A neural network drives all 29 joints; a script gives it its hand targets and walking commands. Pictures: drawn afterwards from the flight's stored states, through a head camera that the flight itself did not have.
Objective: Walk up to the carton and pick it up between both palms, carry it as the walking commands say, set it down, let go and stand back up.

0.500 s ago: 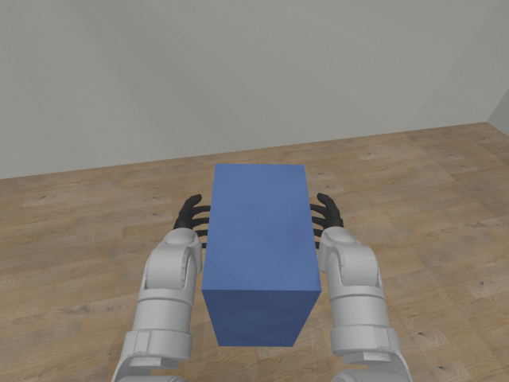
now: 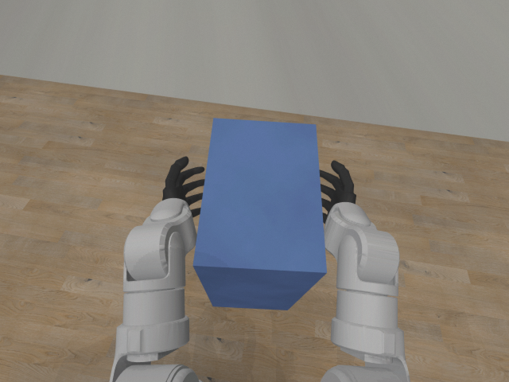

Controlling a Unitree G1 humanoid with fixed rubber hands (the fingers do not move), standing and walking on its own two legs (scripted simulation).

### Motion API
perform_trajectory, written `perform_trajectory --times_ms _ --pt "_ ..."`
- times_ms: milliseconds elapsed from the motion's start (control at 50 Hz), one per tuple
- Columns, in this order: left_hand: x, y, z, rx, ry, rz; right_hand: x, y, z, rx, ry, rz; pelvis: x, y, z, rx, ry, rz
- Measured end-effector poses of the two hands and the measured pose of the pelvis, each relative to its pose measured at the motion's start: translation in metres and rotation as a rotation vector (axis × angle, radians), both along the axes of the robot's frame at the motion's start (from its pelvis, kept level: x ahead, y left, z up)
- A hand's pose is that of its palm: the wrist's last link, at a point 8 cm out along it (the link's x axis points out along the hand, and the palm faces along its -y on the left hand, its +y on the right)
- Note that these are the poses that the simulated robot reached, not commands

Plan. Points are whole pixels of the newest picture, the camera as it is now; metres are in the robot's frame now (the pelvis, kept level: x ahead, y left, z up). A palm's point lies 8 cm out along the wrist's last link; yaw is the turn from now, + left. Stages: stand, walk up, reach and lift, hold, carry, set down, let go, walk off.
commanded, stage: carry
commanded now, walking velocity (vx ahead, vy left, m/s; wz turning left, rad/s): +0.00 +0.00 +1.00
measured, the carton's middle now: (256, 229) +0.35 -0.02 +0.02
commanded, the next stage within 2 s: none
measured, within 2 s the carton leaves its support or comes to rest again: neither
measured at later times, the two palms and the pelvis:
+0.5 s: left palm (49, 284) +0.24 +0.23 +0.11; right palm (229, 203) +0.35 +0.02 +0.11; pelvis +0.00 -0.03 +0.02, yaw +30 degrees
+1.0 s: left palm out of the picture +0.05 +0.33 +0.08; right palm (81, 285) +0.25 +0.21 +0.08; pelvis -0.04 -0.01 +0.00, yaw +53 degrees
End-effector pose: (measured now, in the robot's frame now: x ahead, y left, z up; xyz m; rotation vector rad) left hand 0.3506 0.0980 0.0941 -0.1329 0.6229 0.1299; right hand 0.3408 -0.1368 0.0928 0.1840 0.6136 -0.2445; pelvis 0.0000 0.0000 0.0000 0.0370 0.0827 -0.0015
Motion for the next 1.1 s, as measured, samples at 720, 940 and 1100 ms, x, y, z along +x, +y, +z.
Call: perform_trajectory --times_ms 720,940,1100 --pt "-0.181 0.209 0.013 0.018 -0.034 0.722 -0.021 0.263 0.016 -0.018 -0.040 0.746 -0.023 0.005 -0.004 0.027 -0.023 0.724" --pt "-0.290 0.238 -0.017 -0.017 0.021 1.000 -0.087 0.339 -0.015 -0.038 0.019 1.022 -0.041 -0.008 -0.002 -0.015 -0.019 0.900" --pt "-0.312 0.227 0.005 0.018 0.007 1.049 -0.102 0.339 0.002 -0.023 -0.008 1.088 -0.041 -0.018 0.006 0.002 -0.029 0.977"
